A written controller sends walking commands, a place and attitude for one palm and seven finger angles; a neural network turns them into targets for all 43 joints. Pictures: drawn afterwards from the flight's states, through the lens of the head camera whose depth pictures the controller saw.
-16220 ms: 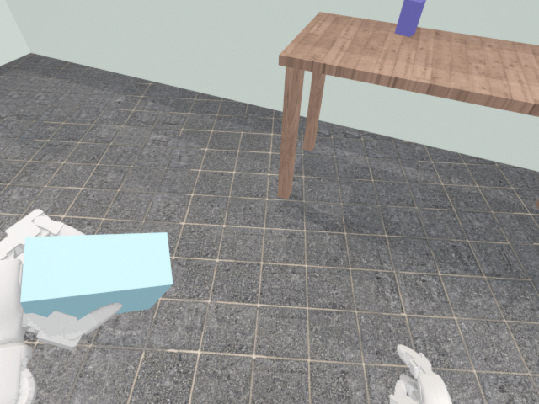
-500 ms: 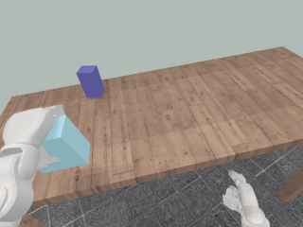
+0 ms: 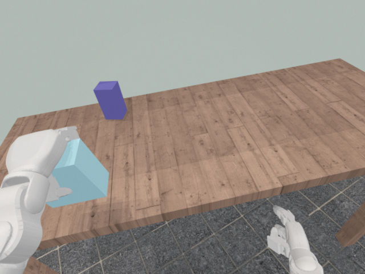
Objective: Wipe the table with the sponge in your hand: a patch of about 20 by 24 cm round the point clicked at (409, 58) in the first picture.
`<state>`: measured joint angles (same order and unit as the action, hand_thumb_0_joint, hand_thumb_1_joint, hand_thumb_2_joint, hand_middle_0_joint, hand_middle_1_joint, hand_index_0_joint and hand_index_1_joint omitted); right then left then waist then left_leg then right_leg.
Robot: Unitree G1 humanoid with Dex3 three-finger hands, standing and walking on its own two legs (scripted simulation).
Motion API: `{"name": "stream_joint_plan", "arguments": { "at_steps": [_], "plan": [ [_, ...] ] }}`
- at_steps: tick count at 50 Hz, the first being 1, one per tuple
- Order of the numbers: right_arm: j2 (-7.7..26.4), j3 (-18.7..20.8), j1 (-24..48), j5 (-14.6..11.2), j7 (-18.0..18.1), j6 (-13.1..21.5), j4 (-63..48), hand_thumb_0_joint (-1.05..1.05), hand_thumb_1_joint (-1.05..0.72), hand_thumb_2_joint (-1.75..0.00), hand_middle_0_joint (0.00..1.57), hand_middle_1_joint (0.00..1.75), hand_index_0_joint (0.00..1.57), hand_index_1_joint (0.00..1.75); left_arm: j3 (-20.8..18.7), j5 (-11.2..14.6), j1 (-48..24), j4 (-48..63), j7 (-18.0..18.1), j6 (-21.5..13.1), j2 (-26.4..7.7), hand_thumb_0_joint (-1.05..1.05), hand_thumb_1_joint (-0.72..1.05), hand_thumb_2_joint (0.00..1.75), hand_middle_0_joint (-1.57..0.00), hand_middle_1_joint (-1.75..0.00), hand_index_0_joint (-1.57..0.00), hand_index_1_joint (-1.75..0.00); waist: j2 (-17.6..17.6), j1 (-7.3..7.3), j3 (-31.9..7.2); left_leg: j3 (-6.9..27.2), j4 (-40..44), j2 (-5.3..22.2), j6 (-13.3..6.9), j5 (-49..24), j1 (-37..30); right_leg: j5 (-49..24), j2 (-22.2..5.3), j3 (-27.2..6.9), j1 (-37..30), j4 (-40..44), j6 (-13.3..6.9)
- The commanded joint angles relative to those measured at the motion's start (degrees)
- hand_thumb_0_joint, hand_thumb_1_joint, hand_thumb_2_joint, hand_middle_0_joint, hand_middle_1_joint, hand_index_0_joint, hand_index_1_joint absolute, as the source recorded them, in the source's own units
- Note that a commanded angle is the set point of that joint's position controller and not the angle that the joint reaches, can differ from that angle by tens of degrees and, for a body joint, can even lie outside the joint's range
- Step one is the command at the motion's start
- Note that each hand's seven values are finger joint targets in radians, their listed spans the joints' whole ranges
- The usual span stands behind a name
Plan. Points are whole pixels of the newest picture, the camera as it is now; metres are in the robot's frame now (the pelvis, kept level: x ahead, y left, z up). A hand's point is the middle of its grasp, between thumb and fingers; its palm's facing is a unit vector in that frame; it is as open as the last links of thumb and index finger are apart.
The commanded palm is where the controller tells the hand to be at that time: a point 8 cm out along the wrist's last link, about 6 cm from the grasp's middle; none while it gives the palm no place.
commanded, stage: move the sponge above the wiping area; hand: left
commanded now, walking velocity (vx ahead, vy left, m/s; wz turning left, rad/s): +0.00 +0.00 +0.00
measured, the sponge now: (71, 180) +0.24 +0.29 +0.12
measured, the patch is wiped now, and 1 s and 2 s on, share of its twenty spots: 0.00 0.00 0.00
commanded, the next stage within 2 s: none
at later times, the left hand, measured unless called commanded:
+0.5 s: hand (67, 165) +0.25 +0.29 +0.15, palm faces +0.11 -0.07 -0.99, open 9.9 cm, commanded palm +0.21 +0.29 +0.22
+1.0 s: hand (69, 165) +0.26 +0.30 +0.14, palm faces +0.07 -0.06 -1.00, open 9.9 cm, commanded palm +0.23 +0.29 +0.20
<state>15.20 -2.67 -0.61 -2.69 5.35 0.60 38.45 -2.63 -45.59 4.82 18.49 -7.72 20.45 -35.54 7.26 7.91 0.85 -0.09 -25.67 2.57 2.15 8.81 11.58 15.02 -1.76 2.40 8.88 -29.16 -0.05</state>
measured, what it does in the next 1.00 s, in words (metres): stands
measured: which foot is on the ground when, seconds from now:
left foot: down 0.00-1.00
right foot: down 0.00-1.00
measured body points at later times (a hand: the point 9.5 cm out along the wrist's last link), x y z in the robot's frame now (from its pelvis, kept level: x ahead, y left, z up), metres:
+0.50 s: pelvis +0.01 +0.01 +0.00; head -0.01 -0.03 +0.45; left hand +0.24 +0.29 +0.21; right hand +0.26 -0.19 -0.07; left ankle +0.06 +0.15 -0.74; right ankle +0.02 -0.12 -0.74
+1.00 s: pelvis +0.01 +0.00 +0.00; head -0.01 -0.04 +0.45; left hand +0.25 +0.30 +0.19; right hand +0.26 -0.20 -0.07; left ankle +0.06 +0.15 -0.74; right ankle +0.02 -0.12 -0.74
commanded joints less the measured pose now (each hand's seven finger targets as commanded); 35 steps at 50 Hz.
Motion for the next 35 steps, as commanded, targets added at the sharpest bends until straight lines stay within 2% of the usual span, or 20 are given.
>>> {"name": "stream_joint_plan", "arguments": {
  "at_steps": [1,4,5,6,9,10,14,15,17,18,19,21,23,24,25,28,29,30,34,35],
  "plan": [
    [3.67,1.27,15.2,0.2,-0.21,4.14,-11.26,0.0,-0.9,-0.9,0.2,0.3,0.2,0.3,-8.69,-2.11,-13.29,10.77,2.79,-0.67,-13.07,0.0,0.1,1.3,-1.2,-1.6,-1.2,-1.6,-3.05,0.44,-10.15,0.64,2.86,-3.19,-3.06,-1.24,-4.87,-1.0,0.78,-3.1,1.85,7.54,-1.91],
    [3.71,1.17,16.35,0.18,-0.2,4.14,-11.49,0.0,-0.9,-0.9,0.2,0.3,0.2,0.3,-10.65,-2.47,-12.53,11.42,2.98,-0.43,-14.74,0.0,0.1,1.3,-1.2,-1.6,-1.2,-1.6,-2.78,0.83,-9.53,1.26,3.08,-3.27,-2.97,-0.42,-4.59,-0.09,1.59,-4.76,1.98,7.8,-2.57],
    [4.01,1.09,15.35,0.6,-0.22,3.99,-11.67,0.0,-0.9,-0.9,0.2,0.3,0.2,0.3,-8.5,-2.44,-13.38,10.41,2.86,-0.36,-12.99,0.0,0.1,1.3,-1.2,-1.6,-1.2,-1.6,-3.01,0.84,-10.11,0.67,3.08,-3.15,-3.16,-0.85,-4.27,-1.59,0.88,-2.52,1.33,7.27,-2.32],
    [3.81,1.37,14.3,0.3,-0.28,3.94,-11.1,0.0,-0.9,-0.9,0.2,0.3,0.2,0.3,-9.62,-2.49,-12.58,9.87,3.25,-0.55,-13.7,0.0,0.1,1.3,-1.2,-1.6,-1.2,-1.6,-4.16,0.47,-9.9,0.8,2.98,-3.1,-3.08,-1.64,-4.56,-1.5,0.97,-2.83,1.65,7.53,-1.95],
    [3.8,1.12,16.18,0.24,-0.35,3.95,-11.42,0.0,-0.9,-0.9,0.2,0.3,0.2,0.3,-10.91,-2.88,-13.67,10.92,3.64,-0.21,-15.01,0.0,0.1,1.3,-1.2,-1.6,-1.2,-1.6,-2.36,0.86,-9.43,1.46,3.39,-3.27,-2.86,-1.16,-4.45,-1.23,1.72,-4.33,1.43,7.58,-2.73],
    [4.11,1.17,15.02,0.59,-0.32,3.88,-11.37,0.0,-0.9,-0.9,0.2,0.3,0.2,0.3,-9.11,-2.79,-14.31,9.61,3.59,-0.19,-13.5,0.0,0.1,1.3,-1.2,-1.6,-1.2,-1.6,-2.17,0.83,-10.34,0.72,3.1,-3.14,-3.13,-1.83,-4.5,-2.49,1.03,-2.43,0.99,7.24,-2.48],
    [3.65,1.12,15.96,0.09,-0.23,3.91,-11.27,0.0,-0.9,-0.9,0.2,0.3,0.2,0.3,-8.88,-3.24,-15.3,9.57,3.8,-0.12,-13.24,0.0,0.1,1.3,-1.2,-1.6,-1.2,-1.6,-1.69,0.34,-9.39,1.36,3.62,-3.23,-2.84,-0.67,-5.01,-0.99,1.81,-4.0,1.84,7.92,-2.71],
    [4.05,1.16,14.84,0.44,-0.18,3.84,-10.98,0.0,-0.9,-0.9,0.2,0.3,0.2,0.3,-7.09,-3.37,-16.26,8.37,3.61,-0.25,-11.97,0.0,0.1,1.3,-1.2,-1.6,-1.2,-1.6,-1.47,0.19,-10.14,0.88,3.77,-3.11,-3.0,-0.59,-4.92,-1.73,1.26,-1.83,1.5,7.58,-2.48],
    [4.28,1.48,13.99,0.58,-0.23,3.88,-10.73,0.0,-0.9,-0.9,0.2,0.3,0.2,0.3,-7.39,-3.64,-14.65,8.16,3.66,-0.61,-12.61,0.0,0.1,1.3,-1.2,-1.6,-1.2,-1.6,-0.48,0.43,-10.4,1.25,4.03,-3.22,-3.03,-1.58,-5.34,-2.78,1.36,-1.88,1.08,7.6,-2.48],
    [3.81,1.49,13.77,0.43,-0.3,3.73,-11.14,0.0,-0.9,-0.9,0.2,0.3,0.2,0.3,-6.09,-3.79,-14.67,9.54,3.7,-0.75,-11.13,0.0,0.1,1.3,-1.2,-1.6,-1.2,-1.6,-1.02,0.17,-10.86,1.26,4.15,-3.09,-3.06,-2.21,-5.73,-3.14,1.19,-1.79,0.74,7.42,-2.29],
    [3.62,1.25,15.47,0.2,-0.33,4.18,-11.38,0.0,-0.9,-0.9,0.2,0.3,0.2,0.3,-7.87,-3.81,-14.72,9.9,3.83,-0.47,-12.37,0.0,0.1,1.3,-1.2,-1.6,-1.2,-1.6,-1.31,0.45,-10.56,1.69,4.13,-3.16,-2.91,-1.47,-5.38,-2.32,2.02,-3.49,0.64,7.45,-2.92],
    [3.86,1.32,13.69,0.38,-0.48,3.81,-10.81,0.0,-0.9,-0.9,0.2,0.3,0.2,0.3,-7.57,-4.25,-14.36,7.78,3.92,-0.45,-12.29,0.0,0.1,1.3,-1.2,-1.6,-1.2,-1.6,-2.57,0.28,-10.53,1.47,4.16,-3.09,-2.9,-2.47,-4.83,-2.98,1.45,-1.72,0.46,7.3,-2.39],
    [4.07,1.54,13.44,0.48,-0.57,3.36,-11.0,0.0,-0.9,-0.9,0.2,0.3,0.2,0.3,-8.07,-4.43,-14.7,8.07,4.18,-0.49,-12.92,0.0,0.1,1.3,-1.2,-1.6,-1.2,-1.6,-1.64,0.5,-10.79,1.36,4.27,-2.98,-2.97,-3.01,-5.15,-3.65,1.3,-1.74,0.11,7.42,-2.47],
    [4.02,1.25,15.34,0.32,-0.55,3.6,-11.15,0.0,-0.9,-0.9,0.2,0.3,0.2,0.3,-10.06,-4.46,-14.18,8.39,4.48,-0.02,-14.45,0.0,0.1,1.3,-1.2,-1.6,-1.2,-1.6,-0.81,1.03,-10.07,1.84,4.31,-3.18,-2.86,-2.33,-4.73,-2.93,2.14,-3.61,0.09,7.39,-3.2],
    [4.04,1.21,14.37,0.53,-0.58,3.44,-11.33,0.0,-0.9,-0.9,0.2,0.3,0.2,0.3,-7.31,-4.11,-14.9,7.51,4.3,0.05,-11.67,0.0,0.1,1.3,-1.2,-1.6,-1.2,-1.6,-1.73,0.63,-10.67,0.97,4.09,-3.02,-3.06,-2.56,-4.7,-3.63,1.45,-1.39,-0.06,7.18,-2.76],
    [4.11,1.58,13.37,0.31,-0.65,3.1,-10.89,0.0,-0.9,-0.9,0.2,0.3,0.2,0.3,-7.34,-4.21,-15.01,6.7,4.51,-0.27,-11.79,0.0,0.1,1.3,-1.2,-1.6,-1.2,-1.6,-1.97,0.24,-10.87,1.13,4.16,-2.96,-2.9,-2.67,-5.29,-3.31,1.34,-1.47,0.4,7.64,-2.36],
    [3.98,1.26,15.18,0.13,-0.58,3.4,-11.09,0.0,-0.9,-0.9,0.2,0.3,0.2,0.3,-8.6,-4.44,-14.97,7.12,4.59,0.05,-12.92,0.0,0.1,1.3,-1.2,-1.6,-1.2,-1.6,-0.96,0.51,-9.84,1.48,4.19,-3.23,-2.86,-1.76,-5.04,-2.38,2.18,-3.28,0.78,7.78,-3.02],
    [3.97,1.13,14.15,0.34,-0.6,3.39,-11.28,0.0,-0.9,-0.9,0.2,0.3,0.2,0.3,-5.5,-4.33,-16.31,6.96,4.3,-0.11,-10.1,0.0,0.1,1.3,-1.2,-1.6,-1.2,-1.6,-0.88,0.07,-10.89,0.93,4.18,-3.15,-3.03,-2.02,-5.07,-3.28,1.58,-0.85,0.4,7.33,-2.63],
    [4.0,1.32,14.64,0.15,-0.41,3.63,-11.19,0.0,-0.9,-0.9,0.2,0.3,0.2,0.3,-6.53,-4.87,-15.88,6.32,4.17,-0.36,-11.34,0.0,0.1,1.3,-1.2,-1.6,-1.2,-1.6,-1.99,0.08,-9.72,1.51,4.24,-3.35,-3.03,-0.96,-5.29,-2.03,2.15,-3.04,1.1,8.09,-2.92],
    [4.19,1.15,13.53,0.37,-0.32,3.52,-11.07,0.0,-0.9,-0.9,0.2,0.3,0.2,0.3,-4.8,-4.99,-17.44,4.79,3.9,-0.39,-10.25,0.0,0.1,1.3,-1.2,-1.6,-1.2,-1.6,-2.25,-0.36,-9.88,0.94,4.28,-3.35,-3.22,-0.87,-4.9,-2.2,1.66,-1.09,1.07,8.0,-2.58]
  ]
}}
